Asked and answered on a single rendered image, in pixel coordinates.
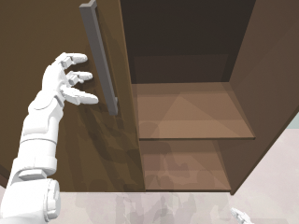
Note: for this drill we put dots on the handle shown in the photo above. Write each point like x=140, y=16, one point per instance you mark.
x=88, y=15

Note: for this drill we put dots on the robot left hand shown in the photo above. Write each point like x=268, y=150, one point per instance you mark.
x=55, y=79

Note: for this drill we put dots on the left robot forearm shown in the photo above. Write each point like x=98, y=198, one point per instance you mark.
x=36, y=157

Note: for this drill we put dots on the robot right hand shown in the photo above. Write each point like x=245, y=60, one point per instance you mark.
x=242, y=218

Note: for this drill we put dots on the left robot upper arm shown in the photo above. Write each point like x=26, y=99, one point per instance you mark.
x=32, y=202

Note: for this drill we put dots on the wardrobe door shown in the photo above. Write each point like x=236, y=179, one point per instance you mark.
x=4, y=172
x=95, y=152

